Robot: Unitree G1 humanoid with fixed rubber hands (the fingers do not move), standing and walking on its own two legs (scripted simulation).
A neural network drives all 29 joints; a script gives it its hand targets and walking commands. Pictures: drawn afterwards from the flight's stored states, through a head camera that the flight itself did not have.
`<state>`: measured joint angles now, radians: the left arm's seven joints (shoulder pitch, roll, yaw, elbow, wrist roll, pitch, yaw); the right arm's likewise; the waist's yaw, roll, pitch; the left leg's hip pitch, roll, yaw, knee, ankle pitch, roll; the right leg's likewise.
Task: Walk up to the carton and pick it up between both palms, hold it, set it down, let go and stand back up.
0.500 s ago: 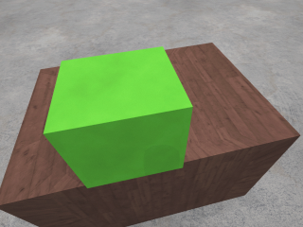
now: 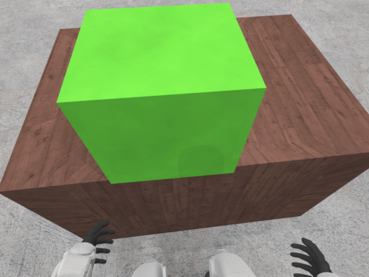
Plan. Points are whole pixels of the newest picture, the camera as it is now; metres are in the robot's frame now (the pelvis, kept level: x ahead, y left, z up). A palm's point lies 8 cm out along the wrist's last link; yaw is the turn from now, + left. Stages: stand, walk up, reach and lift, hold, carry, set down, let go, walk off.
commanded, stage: reach and lift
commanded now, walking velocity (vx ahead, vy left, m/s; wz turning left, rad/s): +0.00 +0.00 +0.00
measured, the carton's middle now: (166, 98) +0.50 +0.05 +0.07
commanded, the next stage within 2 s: none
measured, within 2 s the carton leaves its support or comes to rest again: neither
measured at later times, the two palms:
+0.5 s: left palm (63, 276) +0.15 +0.25 -0.04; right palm out of the picture +0.12 -0.23 -0.07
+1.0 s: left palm (65, 251) +0.19 +0.24 -0.01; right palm (306, 250) +0.18 -0.22 -0.03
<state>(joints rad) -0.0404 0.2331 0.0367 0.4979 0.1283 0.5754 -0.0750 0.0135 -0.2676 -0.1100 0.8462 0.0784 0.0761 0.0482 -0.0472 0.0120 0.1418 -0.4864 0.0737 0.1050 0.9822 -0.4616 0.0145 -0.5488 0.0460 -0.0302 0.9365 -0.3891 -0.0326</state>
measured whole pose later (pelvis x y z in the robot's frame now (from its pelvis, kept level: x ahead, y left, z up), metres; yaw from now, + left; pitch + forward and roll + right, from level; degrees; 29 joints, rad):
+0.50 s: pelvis -0.01 -0.01 +0.03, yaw +3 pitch -4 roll -1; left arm 0.15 0.29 0.01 0.45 -0.01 0.34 0.00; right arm 0.23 -0.13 -0.08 0.61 0.00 0.05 0.02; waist -0.05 0.03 0.10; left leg -0.33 0.05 0.08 0.80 -0.39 0.02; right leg -0.37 0.02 -0.06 0.75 -0.30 -0.04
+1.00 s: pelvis +0.03 -0.01 +0.05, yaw +4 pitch -3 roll +0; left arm 0.14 0.27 0.02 0.57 -0.09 0.00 0.00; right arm 0.22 -0.14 -0.04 0.65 0.08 -0.15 0.02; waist -0.02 -0.01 0.09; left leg -0.16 0.02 0.08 0.49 -0.28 0.01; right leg -0.21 0.02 -0.06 0.49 -0.23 -0.04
